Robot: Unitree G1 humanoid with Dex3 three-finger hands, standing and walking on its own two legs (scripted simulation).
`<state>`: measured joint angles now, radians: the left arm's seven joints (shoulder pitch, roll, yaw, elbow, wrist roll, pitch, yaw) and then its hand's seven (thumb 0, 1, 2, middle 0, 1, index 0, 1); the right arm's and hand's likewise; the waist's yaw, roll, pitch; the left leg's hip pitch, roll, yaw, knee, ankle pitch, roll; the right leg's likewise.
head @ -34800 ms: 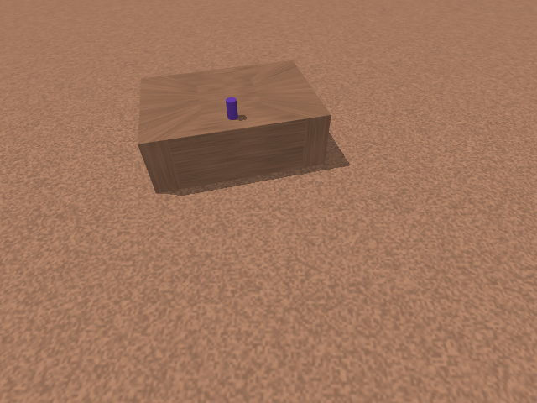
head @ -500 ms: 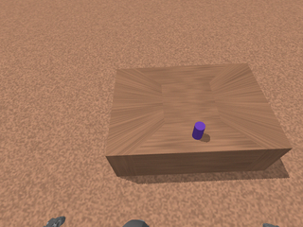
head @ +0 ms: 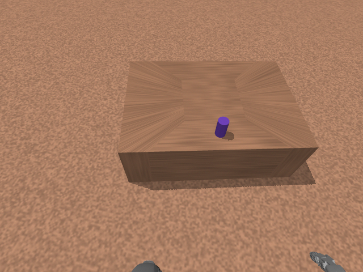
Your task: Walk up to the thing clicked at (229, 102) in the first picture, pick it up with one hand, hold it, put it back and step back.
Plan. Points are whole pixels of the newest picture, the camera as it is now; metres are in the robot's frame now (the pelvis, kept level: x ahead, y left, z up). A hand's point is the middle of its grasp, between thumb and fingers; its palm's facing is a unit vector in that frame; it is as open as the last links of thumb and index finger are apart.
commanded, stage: step back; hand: right
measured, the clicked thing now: (221, 127) +0.79 -0.16 -0.38
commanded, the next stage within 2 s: stand in 1.86 s
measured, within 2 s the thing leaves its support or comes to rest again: neither
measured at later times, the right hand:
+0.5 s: hand out of the picture -0.07 -0.29 -0.15, palm faces -0.15 +0.91 -0.39, open 7.3 cm
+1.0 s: hand out of the picture -0.22 -0.36 -0.16, palm faces -0.17 +0.91 -0.37, open 7.4 cm
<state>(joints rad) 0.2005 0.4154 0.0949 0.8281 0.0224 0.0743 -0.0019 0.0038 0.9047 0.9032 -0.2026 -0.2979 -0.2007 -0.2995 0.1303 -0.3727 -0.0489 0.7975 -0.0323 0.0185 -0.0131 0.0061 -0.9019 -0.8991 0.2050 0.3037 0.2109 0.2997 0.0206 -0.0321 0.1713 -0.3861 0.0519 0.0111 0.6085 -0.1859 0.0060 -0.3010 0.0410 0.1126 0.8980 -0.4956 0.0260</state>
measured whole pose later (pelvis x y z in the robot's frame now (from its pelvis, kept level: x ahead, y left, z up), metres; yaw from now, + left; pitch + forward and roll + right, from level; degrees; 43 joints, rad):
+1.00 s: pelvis -0.30 -0.09 +0.00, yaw +7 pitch -2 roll +0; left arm 0.24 0.39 0.07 0.92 0.05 -0.01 -0.01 0.00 0.90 0.90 -0.21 -0.30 -0.21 -0.30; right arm 0.26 -0.42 -0.07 0.97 -0.03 0.05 0.02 0.01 -0.91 -0.90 0.20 0.30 0.21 0.30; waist 0.04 0.03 0.06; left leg -0.32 -0.02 -0.07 0.77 -0.49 -0.02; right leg -0.28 -0.03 -0.04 0.65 -0.33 -0.03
